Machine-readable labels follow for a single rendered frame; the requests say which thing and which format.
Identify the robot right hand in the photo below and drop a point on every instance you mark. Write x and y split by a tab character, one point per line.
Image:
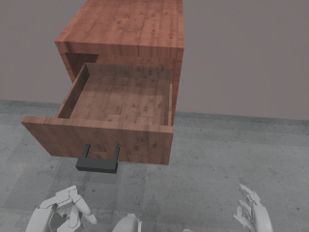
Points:
256	218

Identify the robot left hand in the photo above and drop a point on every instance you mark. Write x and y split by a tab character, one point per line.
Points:
46	219

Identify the handle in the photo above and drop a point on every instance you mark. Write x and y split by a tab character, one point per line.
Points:
98	165

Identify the left robot thigh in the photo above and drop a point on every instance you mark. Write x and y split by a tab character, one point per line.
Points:
129	224

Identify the cabinet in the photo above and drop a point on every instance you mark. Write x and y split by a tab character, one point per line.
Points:
126	32

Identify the drawer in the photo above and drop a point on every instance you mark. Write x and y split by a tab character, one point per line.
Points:
109	106

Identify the robot left shin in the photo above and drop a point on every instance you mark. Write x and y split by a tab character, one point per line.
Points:
131	215

